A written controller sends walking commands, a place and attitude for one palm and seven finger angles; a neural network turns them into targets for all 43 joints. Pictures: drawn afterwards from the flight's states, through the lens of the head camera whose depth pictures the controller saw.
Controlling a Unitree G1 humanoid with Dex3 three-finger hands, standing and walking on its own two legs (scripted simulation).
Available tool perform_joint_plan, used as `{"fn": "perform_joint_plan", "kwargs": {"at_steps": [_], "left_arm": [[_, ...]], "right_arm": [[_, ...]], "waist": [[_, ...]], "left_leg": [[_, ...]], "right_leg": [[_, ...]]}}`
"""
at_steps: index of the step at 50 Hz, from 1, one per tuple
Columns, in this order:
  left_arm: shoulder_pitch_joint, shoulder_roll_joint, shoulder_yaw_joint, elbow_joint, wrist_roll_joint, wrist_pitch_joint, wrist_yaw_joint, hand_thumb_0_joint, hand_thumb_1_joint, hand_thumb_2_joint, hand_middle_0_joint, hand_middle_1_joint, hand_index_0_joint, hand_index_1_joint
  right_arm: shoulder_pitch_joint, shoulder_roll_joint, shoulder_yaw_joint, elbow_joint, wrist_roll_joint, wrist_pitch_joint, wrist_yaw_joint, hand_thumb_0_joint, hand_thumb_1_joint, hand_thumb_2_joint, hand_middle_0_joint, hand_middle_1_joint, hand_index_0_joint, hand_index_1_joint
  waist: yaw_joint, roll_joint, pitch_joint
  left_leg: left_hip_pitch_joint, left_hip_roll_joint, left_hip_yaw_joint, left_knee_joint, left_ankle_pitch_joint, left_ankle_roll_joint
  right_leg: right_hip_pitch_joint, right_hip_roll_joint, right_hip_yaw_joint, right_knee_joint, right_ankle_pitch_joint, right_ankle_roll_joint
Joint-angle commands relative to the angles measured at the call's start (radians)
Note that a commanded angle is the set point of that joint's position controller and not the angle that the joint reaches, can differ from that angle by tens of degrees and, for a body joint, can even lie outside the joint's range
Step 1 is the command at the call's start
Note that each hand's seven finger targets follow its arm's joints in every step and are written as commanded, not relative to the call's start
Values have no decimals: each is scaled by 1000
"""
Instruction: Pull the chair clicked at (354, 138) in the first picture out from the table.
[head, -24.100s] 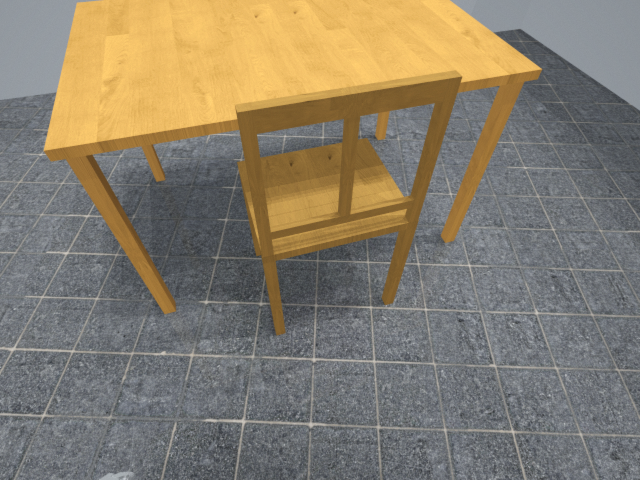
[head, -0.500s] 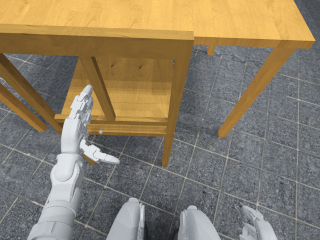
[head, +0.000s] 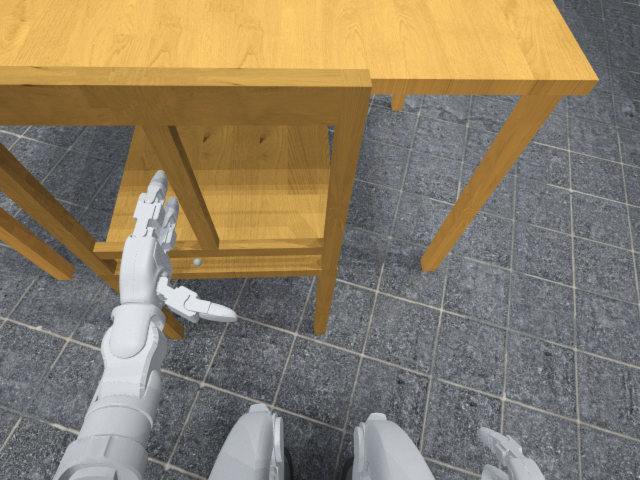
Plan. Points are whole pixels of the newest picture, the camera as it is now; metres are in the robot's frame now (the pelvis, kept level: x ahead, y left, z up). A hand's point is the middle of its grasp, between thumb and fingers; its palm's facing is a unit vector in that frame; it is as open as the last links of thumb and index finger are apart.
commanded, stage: aim the fingers beside a spindle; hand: left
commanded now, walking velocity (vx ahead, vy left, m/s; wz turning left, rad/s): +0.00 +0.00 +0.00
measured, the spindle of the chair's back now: (189, 195) +0.47 +0.18 +0.02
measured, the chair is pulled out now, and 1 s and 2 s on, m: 0.00 0.00 0.00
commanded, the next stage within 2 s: push the fingers through the gap in 1.54 s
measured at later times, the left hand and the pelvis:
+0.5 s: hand (188, 290) +0.33 +0.16 +0.02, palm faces +0.01 -1.00 -0.02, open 16.9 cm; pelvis +0.01 +0.00 +0.00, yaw +1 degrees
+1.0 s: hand (185, 303) +0.32 +0.16 +0.02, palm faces +0.02 -1.00 -0.04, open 16.9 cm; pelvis +0.01 -0.01 +0.00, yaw +1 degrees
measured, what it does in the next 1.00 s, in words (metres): stands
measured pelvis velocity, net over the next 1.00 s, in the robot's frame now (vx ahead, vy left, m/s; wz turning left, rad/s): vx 0.01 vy -0.01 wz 0.01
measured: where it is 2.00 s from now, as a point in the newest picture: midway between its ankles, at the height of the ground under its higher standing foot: outside the picture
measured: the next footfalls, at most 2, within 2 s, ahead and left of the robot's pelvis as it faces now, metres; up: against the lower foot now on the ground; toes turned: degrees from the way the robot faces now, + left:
none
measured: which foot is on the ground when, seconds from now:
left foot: down 0.00-1.00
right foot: down 0.00-1.00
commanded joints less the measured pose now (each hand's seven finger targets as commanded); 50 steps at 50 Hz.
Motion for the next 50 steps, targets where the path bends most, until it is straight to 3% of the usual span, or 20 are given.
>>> {"fn": "perform_joint_plan", "kwargs": {"at_steps": [1, 2, 3, 5, 7, 9, 11, 15, 16, 18, 20, 24, 25, 31, 35, 39, 41, 42, 46, 50], "left_arm": [[-177, 133, 35, -295, -19, -83, -1, 0, -500, 300, -60, -80, -60, -80], [-122, 135, 44, -295, -22, -80, -4, 0, -500, 300, -60, -80, -60, -80], [-130, 100, 5, -308, -26, -76, -11, 0, -500, 300, -60, -80, -60, -80], [-110, 110, 13, -304, -29, -68, -17, 0, -500, 300, -60, -80, -60, -80], [-67, 109, 16, -339, -38, -65, -24, 0, -500, 300, -60, -80, -60, -80], [-39, 95, 5, -348, -40, -59, -28, 0, -500, 300, -60, -80, -60, -80], [-27, 100, 6, -374, -41, -60, -27, 0, -500, 300, -60, -80, -60, -80], [-7, 90, -10, -415, -36, -60, -27, 0, -500, 300, -60, -80, -60, -80], [1, 83, -18, -426, -34, -60, -28, 0, -500, 300, -60, -80, -60, -80], [8, 48, -59, -443, -35, -51, -32, 0, -500, 300, -60, -80, -60, -80], [38, 83, -21, -435, -35, -43, -28, 0, -500, 300, -60, -80, -60, -80], [59, 73, -26, -465, -35, -36, -26, 0, -500, 300, -60, -80, -60, -80], [77, 106, 12, -450, -38, -33, -21, 0, -500, 300, -60, -80, -60, -80], [70, 94, -13, -485, -39, -42, -34, 0, -500, 300, -60, -80, -60, -80], [129, 97, -9, -470, -52, -26, -44, 0, -500, 300, -60, -80, -60, -80], [100, 85, -23, -467, -52, -24, -45, 0, -500, 300, -60, -80, -60, -80], [106, 133, 32, -467, -53, -31, -35, 0, -500, 300, -60, -80, -60, -80], [98, 107, 4, -482, -51, -36, -36, 0, -500, 300, -60, -80, -60, -80], [133, 111, -2, -515, -50, -46, -29, 0, -500, 300, -60, -80, -60, -80], [143, 91, -23, -490, -47, -36, -27, 0, -500, 300, -60, -80, -60, -80]], "right_arm": [[11, -151, -64, -121, -2, -38, -10, 0, -900, -900, 200, 300, 200, 300], [12, -152, -67, -124, -1, -36, -9, 0, -900, -900, 200, 300, 200, 300], [6, -149, -66, -123, 0, -36, -9, 0, -900, -900, 200, 300, 200, 300], [6, -152, -68, -118, 2, -36, -13, 0, -900, -900, 200, 300, 200, 300], [2, -150, -68, -123, 2, -38, -14, 0, -900, -900, 200, 300, 200, 300], [-6, -149, -70, -126, 5, -38, -16, 0, -900, -900, 200, 300, 200, 300], [-11, -146, -69, -127, 3, -40, -18, 0, -900, -900, 200, 300, 200, 300], [-22, -144, -71, -135, 3, -43, -21, 0, -900, -900, 200, 300, 200, 300], [-24, -142, -70, -136, 2, -43, -20, 0, -900, -900, 200, 300, 200, 300], [-28, -139, -70, -140, 3, -43, -18, 0, -900, -900, 200, 300, 200, 300], [-30, -143, -70, -142, 2, -40, -22, 0, -900, -900, 200, 300, 200, 300], [-45, -134, -67, -154, 3, -37, -21, 0, -900, -900, 200, 300, 200, 300], [-42, -135, -66, -152, 3, -35, -24, 0, -900, -900, 200, 300, 200, 300], [-55, -134, -61, -159, 4, -41, -28, 0, -900, -900, 200, 300, 200, 300], [-52, -137, -60, -159, 6, -46, -29, 0, -900, -900, 200, 300, 200, 300], [-59, -137, -59, -157, 9, -50, -32, 0, -900, -900, 200, 300, 200, 300], [-60, -139, -59, -156, 7, -52, -36, 0, -900, -900, 200, 300, 200, 300], [-64, -135, -58, -160, 8, -55, -35, 0, -900, -900, 200, 300, 200, 300], [-62, -136, -59, -161, 5, -63, -32, 0, -900, -900, 200, 300, 200, 300], [-57, -139, -59, -158, 5, -67, -31, 0, -900, -900, 200, 300, 200, 300]], "waist": [[18, 41, -437], [26, 31, -434], [10, 30, -423], [6, 11, -400], [19, 24, -412], [15, -6, -398], [19, 21, -401], [18, 19, -406], [24, 42, -403], [12, 21, -401], [18, -1, -402], [29, 20, -402], [31, -1, -387], [29, 42, -393], [29, 6, -380], [19, 0, -342], [32, -10, -358], [26, 1, -360], [34, 37, -377], [21, 8, -353]], "left_leg": [[405, 5, -129, -162, 319, -51], [414, 9, -134, -167, 337, -55], [416, 9, -133, -163, 342, -53], [397, 10, -132, -157, 343, -49], [409, 9, -134, -161, 361, -53], [405, 12, -137, -160, 358, -53], [415, 11, -136, -154, 385, -55], [426, 13, -144, -150, 393, -55], [439, 14, -147, -153, 404, -61], [448, 16, -154, -150, 404, -59], [420, 12, -148, -145, 390, -55], [410, 7, -141, -147, 366, -56], [387, 5, -136, -145, 361, -53], [395, 5, -138, -148, 331, -53], [362, 2, -132, -151, 318, -48], [324, -1, -127, -152, 241, -44], [303, -3, -120, -150, 239, -42], [315, -3, -119, -149, 242, -41], [355, 1, -125, -158, 273, -46], [333, 1, -127, -154, 268, -43]], "right_leg": [[144, 12, 64, -149, 281, -2], [144, 12, 60, -147, 288, -2], [135, 12, 58, -150, 295, 1], [133, 13, 58, -148, 300, 1], [146, 11, 56, -145, 313, 0], [140, 11, 53, -146, 309, 3], [137, 9, 54, -138, 326, 1], [124, 11, 50, -132, 316, 1], [115, 8, 47, -128, 315, 0], [109, 7, 44, -133, 313, 3], [124, 10, 46, -130, 314, 2], [135, 8, 50, -134, 305, 2], [148, 11, 52, -136, 310, 1], [135, 12, 54, -138, 279, -2], [165, 14, 56, -148, 281, -1], [147, 12, 61, -161, 222, 3], [176, 13, 70, -159, 228, 2], [166, 12, 70, -159, 229, 3], [160, 11, 64, -155, 240, -1], [151, 12, 60, -153, 241, 1]]}}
